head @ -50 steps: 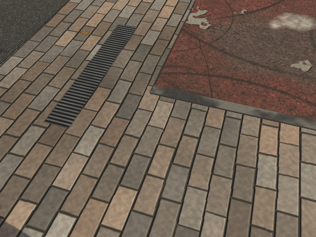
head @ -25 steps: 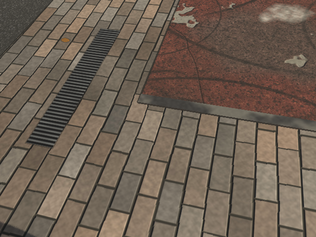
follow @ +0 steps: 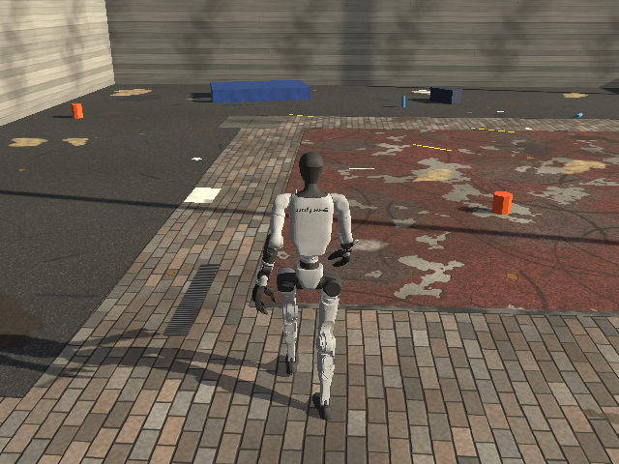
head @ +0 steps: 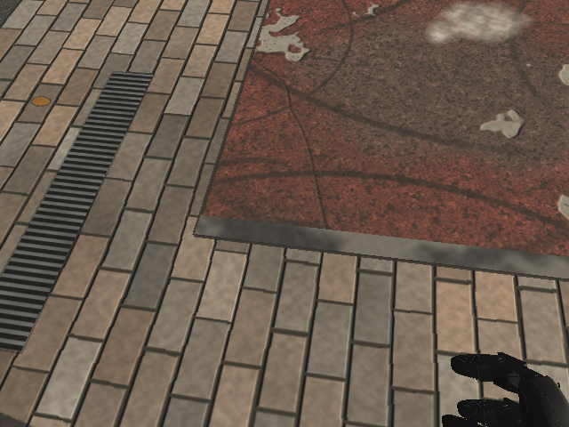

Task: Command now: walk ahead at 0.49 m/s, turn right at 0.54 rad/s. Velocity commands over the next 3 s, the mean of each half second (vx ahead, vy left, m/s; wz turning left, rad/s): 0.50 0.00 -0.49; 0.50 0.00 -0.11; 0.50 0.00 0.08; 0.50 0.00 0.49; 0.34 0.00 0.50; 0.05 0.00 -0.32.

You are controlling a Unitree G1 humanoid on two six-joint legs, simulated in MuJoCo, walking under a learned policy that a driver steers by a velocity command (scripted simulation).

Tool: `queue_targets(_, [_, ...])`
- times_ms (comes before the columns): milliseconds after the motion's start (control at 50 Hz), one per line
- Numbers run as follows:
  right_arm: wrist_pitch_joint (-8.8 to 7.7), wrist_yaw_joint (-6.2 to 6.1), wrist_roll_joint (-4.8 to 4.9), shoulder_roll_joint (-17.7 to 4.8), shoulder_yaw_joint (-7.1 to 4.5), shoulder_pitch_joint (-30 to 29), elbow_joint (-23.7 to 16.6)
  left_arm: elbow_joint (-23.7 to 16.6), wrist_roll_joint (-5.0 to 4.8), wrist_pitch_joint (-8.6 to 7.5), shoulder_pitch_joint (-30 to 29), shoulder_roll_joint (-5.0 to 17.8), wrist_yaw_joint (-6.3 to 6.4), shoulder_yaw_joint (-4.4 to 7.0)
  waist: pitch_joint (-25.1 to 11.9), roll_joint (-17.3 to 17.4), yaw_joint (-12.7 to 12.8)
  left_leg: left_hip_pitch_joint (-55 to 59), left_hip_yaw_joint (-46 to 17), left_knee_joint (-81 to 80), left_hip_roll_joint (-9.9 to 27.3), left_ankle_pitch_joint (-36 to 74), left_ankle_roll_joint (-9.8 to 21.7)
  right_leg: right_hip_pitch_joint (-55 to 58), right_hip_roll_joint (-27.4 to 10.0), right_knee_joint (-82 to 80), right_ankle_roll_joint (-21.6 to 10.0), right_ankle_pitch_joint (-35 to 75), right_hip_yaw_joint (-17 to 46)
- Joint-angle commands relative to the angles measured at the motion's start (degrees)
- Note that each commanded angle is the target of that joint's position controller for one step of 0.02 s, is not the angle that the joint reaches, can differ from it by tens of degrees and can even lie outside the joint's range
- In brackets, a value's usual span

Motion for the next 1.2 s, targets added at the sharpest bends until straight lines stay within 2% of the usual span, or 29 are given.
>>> queue_targets(20, [-1.52,-1.82,0.48,-9.64,-3.19,14.52,0.89,-3.56,-0.01,-1.02,-4.55,11.07,-0.05,2.40,-7.95,-5.20,-11.28,27.40,-0.35,-5.23,-1.85,-0.05,3.06,-9.59,-11.58,19.74,2.30,63.00,5.17])
queue_targets(40, [-2.17,-2.84,-0.52,-11.91,-3.99,23.39,2.31,-4.73,-0.35,-1.40,-5.93,9.62,-0.72,2.15,-13.72,-3.31,-14.88,40.95,-6.65,-5.57,5.28,-4.69,4.99,-17.14,-9.18,31.78,2.32,49.84,4.72])
queue_targets(60, [-2.13,-3.61,-1.69,-15.44,-4.70,29.30,2.60,-5.96,0.16,-1.62,-3.24,4.58,-0.64,1.11,-20.25,6.97,-13.91,50.89,-21.50,-4.27,20.71,-6.44,6.99,-25.18,-4.45,46.57,1.57,6.78,-1.45])
queue_targets(80, [-1.54,-3.10,-1.81,-16.37,-5.43,24.93,2.12,-6.52,-1.68,-0.52,3.89,5.63,-0.23,1.46,-23.30,17.30,-8.64,54.67,-46.79,-12.31,28.34,-16.42,15.46,-39.19,0.25,59.95,2.69,-10.55,-5.78])
queue_targets(100, [-1.28,-2.64,-0.85,-9.69,-4.56,19.35,0.51,-4.95,0.43,0.51,-0.51,9.42,0.08,1.86,-13.38,3.70,-7.90,44.31,-41.17,-16.42,25.13,-25.99,13.67,-42.90,-5.35,60.88,2.46,-2.95,-5.93])
queue_targets(120, [-1.58,-2.34,-0.48,-6.37,-3.72,16.17,0.22,-5.77,0.96,0.82,-5.55,9.08,-0.68,2.02,-7.28,-0.49,-7.87,36.04,-32.30,-18.40,22.10,-24.28,12.35,-41.50,-6.54,58.83,2.73,1.92,-6.81])
queue_targets(140, [-1.97,-2.09,-0.80,-5.40,-3.41,15.85,1.08,-6.34,1.11,1.12,-7.02,7.98,-1.17,2.01,-4.28,-2.16,-6.58,30.91,-26.46,-20.20,20.15,-17.83,11.29,-40.34,-8.05,57.29,3.04,3.29,-7.22])
queue_targets(180, [-3.01,-2.08,-0.27,-5.57,-3.36,18.06,3.15,-6.93,1.99,2.41,-7.76,6.32,-2.21,1.82,-2.10,0.84,-5.18,25.17,-17.48,-22.25,17.45,-10.10,9.78,-38.21,-10.21,54.75,3.51,3.44,-8.09])
queue_targets(260, [-4.76,-1.48,0.43,-6.25,-3.60,21.85,5.45,-10.41,2.09,3.48,-14.42,5.08,-3.59,1.42,-1.14,2.04,-5.24,25.19,-8.31,-25.50,17.50,-1.36,9.76,-43.67,-12.43,51.24,4.10,8.35,-9.13])
queue_targets(380, [-4.54,-0.79,0.00,-6.86,-3.36,26.13,8.20,-14.41,1.54,2.68,-25.94,3.21,-4.56,-0.12,0.47,2.50,-7.06,25.14,3.63,-25.13,13.40,8.02,7.25,-42.48,-11.23,32.62,4.75,21.54,-12.82])
queue_targets(480, [-3.20,-1.27,0.07,-9.35,-3.46,32.13,11.74,-16.60,2.03,2.18,-33.67,4.33,-4.41,-0.64,1.87,3.23,-9.41,33.43,4.27,-22.87,16.54,13.01,7.21,-38.83,-9.56,20.93,3.05,15.43,-17.57])
queue_targets(520, [-2.26,-1.63,0.07,-10.34,-3.53,33.07,13.09,-15.96,2.54,1.72,-31.84,4.99,-3.87,-0.41,0.40,4.35,-8.04,37.25,5.10,-16.52,17.30,26.12,6.80,-34.36,-7.31,17.58,1.29,9.42,-19.04])
queue_targets(560, [-1.50,-1.81,0.55,-10.15,-3.17,33.01,13.74,-10.48,3.29,0.45,-17.10,7.05,-2.98,0.81,-7.92,2.91,-1.57,33.70,8.13,1.38,14.92,31.97,5.03,-15.03,-4.47,11.56,-1.37,11.32,-19.35])
queue_targets(580, [-1.69,-1.72,0.80,-8.16,-2.43,31.68,11.46,-7.91,4.32,0.05,-6.32,11.41,-2.12,2.20,-15.35,-1.74,2.77,21.50,8.83,17.28,12.89,13.35,3.77,0.91,-15.80,11.23,-4.22,6.22,-6.83])
queue_targets(600, [-1.94,-0.72,1.90,-1.95,-1.23,35.73,8.89,-7.43,3.58,0.38,-4.12,17.05,-1.33,3.56,-21.35,-15.64,0.16,-0.97,8.59,36.92,2.61,-28.81,1.07,15.82,-32.95,5.60,-11.74,6.85,21.48])
queue_targets(620, [-1.70,-1.35,0.87,-9.13,-3.34,30.31,9.17,-7.31,1.28,0.83,-4.39,15.76,-0.97,3.76,-18.38,-6.56,1.44,-5.87,-0.43,41.43,3.86,-27.28,1.68,12.00,-30.96,3.65,-10.82,12.56,21.43])
queue_targets(640, [-2.13,-1.14,1.29,-8.45,-3.42,26.36,7.76,-6.78,0.84,0.61,-8.79,13.12,-0.95,2.98,-10.94,-5.62,-1.05,-7.06,-1.79,40.08,6.06,-21.74,2.25,5.29,-27.97,3.14,-9.06,19.48,11.64])
queue_targets(660, [-2.43,-1.00,1.35,-7.18,-3.10,25.74,8.07,-6.78,0.86,0.19,-11.84,9.94,-1.26,2.24,-7.15,-3.63,-3.24,-4.38,-1.80,36.39,7.45,-18.34,2.16,-1.91,-25.21,1.24,-7.09,24.85,5.92])
queue_targets(720, [-0.16,-0.30,-0.56,-4.61,-2.98,28.56,10.13,-6.06,0.42,-1.00,-14.91,5.85,-1.28,1.14,-4.44,-4.58,-7.61,3.46,-1.33,31.14,8.35,-15.26,0.67,-12.12,-20.16,-3.34,-4.10,27.94,-2.60])
queue_targets(780, [0.75,0.51,-1.06,-3.87,-3.20,24.53,8.97,-3.69,-0.20,-1.87,-11.67,7.06,-1.16,1.46,-1.88,-4.38,-8.08,0.28,-0.39,28.23,8.72,-10.64,-0.39,-13.47,-18.99,-6.57,-4.63,28.74,-5.53])
queue_targets(860, [0.75,0.60,-0.70,-3.95,-3.01,14.59,5.92,-1.27,0.01,-1.82,-7.56,6.51,-1.16,1.08,1.33,-4.28,-6.28,-4.75,0.57,18.81,9.07,-2.27,-1.34,-11.97,-17.69,-8.16,-4.14,30.26,-8.30])
queue_targets(1000, [0.14,0.44,-0.32,-4.19,-2.20,3.00,2.22,2.68,0.74,-1.62,-1.27,8.02,-0.35,0.90,3.68,-4.34,-3.37,-3.25,2.81,4.00,6.06,0.60,1.38,-3.32,-19.86,-6.54,-3.43,36.31,-9.90])
queue_targets(1060, [-0.54,0.06,-0.31,-4.93,-2.60,5.16,2.42,3.54,1.11,-1.40,-2.64,9.09,0.25,1.06,2.49,-4.50,-5.52,2.75,4.03,0.26,3.44,-5.64,4.05,-0.01,-20.76,-0.60,-2.35,49.61,-11.12])
queue_targets(1100, [-1.31,-0.88,-0.47,-6.43,-3.69,17.92,6.73,3.82,1.15,-1.08,-4.49,9.94,0.28,1.24,-4.39,-3.91,-11.14,18.82,5.76,-4.19,-0.50,-6.70,6.29,-1.59,-18.55,14.74,-0.63,60.53,-13.39])
queue_targets(1120, [-1.88,-1.56,-1.46,-9.20,-4.78,28.30,9.92,3.17,0.82,-1.16,-4.70,9.06,0.19,0.84,-10.53,-1.98,-14.81,34.15,0.51,-4.74,4.22,-6.95,8.54,-10.88,-16.19,28.23,0.38,49.64,-14.72])
queue_targets(1140, [-2.00,-1.99,-2.81,-16.17,-6.60,35.26,10.68,1.48,-1.32,-1.27,0.78,3.47,-0.43,-0.42,-19.38,9.53,-13.78,52.39,-25.34,-7.20,22.13,-13.50,15.46,-30.64,-7.70,51.54,3.18,19.66,-18.39])
queue_targets(1160, [-1.21,-1.24,-0.55,-14.85,-6.45,32.83,10.85,2.28,-0.25,-1.32,0.60,6.40,-0.55,0.63,-20.93,9.28,-12.70,51.90,-42.04,-16.55,26.12,-14.80,18.13,-39.60,-2.79,61.20,2.79,-7.66,-11.53])
queue_targets(1180, [-1.00,-1.10,0.66,-12.43,-5.86,25.69,10.06,0.76,0.47,-1.16,-4.97,7.98,-0.57,1.30,-10.31,4.70,-9.73,43.08,-32.65,-17.57,23.77,-18.83,16.13,-43.76,-7.31,62.35,2.21,-2.69,-9.40])
queue_targets(1200, [-1.27,-0.81,0.71,-8.29,-4.83,21.21,9.29,-0.13,0.60,-1.45,-8.53,7.37,-0.93,1.13,-4.89,1.16,-8.64,34.79,-25.71,-19.93,21.60,-16.69,14.60,-43.04,-9.65,59.04,2.11,2.02,-9.86])
Next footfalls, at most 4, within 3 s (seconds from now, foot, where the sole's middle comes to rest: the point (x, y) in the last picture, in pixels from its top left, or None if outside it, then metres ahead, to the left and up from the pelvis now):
0.04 left None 0.21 0.09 -0.77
0.56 right None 0.41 -0.18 -0.77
1.12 left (380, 298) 0.76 -0.10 -0.77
1.64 right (470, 230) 1.00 -0.35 -0.77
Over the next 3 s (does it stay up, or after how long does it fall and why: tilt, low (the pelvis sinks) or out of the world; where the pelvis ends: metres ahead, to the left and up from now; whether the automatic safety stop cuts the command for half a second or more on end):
stays up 1.28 -0.18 0.01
